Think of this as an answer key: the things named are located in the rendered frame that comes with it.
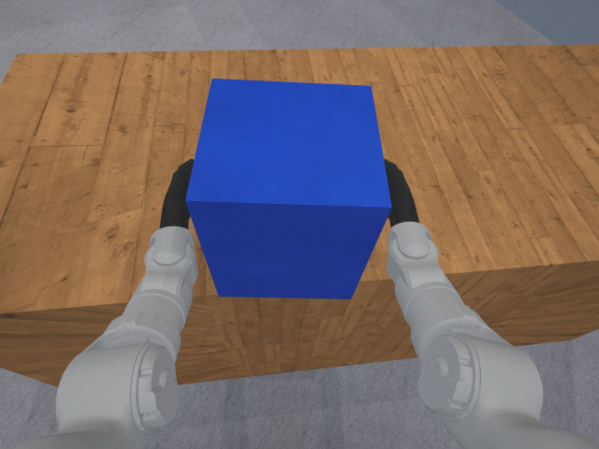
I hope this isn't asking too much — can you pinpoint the left robot forearm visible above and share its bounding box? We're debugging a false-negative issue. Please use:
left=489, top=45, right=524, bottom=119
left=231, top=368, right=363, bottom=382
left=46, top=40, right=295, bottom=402
left=56, top=226, right=198, bottom=427

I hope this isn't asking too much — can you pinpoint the left robot hand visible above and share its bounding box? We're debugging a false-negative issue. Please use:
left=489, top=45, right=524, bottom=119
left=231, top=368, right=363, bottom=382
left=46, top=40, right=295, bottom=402
left=160, top=159, right=194, bottom=229

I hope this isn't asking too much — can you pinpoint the right robot forearm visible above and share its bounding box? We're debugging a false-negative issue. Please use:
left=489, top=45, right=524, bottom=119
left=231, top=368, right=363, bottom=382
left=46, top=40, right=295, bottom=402
left=387, top=222, right=543, bottom=410

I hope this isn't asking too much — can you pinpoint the robot left upper arm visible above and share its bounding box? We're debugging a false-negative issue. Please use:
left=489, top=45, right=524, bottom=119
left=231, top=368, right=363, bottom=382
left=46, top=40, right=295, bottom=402
left=13, top=342, right=180, bottom=449

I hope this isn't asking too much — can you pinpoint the pedestal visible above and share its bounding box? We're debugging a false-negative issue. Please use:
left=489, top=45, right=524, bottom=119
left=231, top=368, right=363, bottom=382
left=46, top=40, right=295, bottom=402
left=0, top=44, right=599, bottom=387

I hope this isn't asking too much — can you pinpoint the right robot hand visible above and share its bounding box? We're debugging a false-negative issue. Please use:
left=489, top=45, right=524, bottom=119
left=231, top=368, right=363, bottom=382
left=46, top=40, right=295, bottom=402
left=384, top=159, right=419, bottom=227

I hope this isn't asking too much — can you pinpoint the robot right upper arm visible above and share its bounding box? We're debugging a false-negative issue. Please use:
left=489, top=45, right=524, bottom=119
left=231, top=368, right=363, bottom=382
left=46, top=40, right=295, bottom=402
left=417, top=332, right=599, bottom=449

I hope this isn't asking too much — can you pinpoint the carton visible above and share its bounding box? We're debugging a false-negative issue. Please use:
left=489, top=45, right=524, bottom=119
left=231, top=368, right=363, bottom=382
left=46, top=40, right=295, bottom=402
left=185, top=79, right=392, bottom=299

